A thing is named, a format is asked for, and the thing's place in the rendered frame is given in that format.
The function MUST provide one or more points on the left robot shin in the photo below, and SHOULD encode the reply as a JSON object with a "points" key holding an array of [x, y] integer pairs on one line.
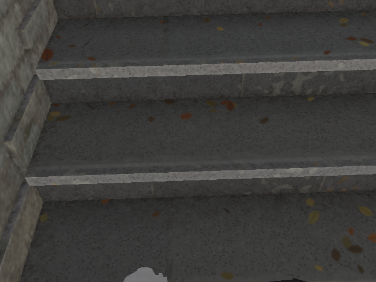
{"points": [[142, 269]]}

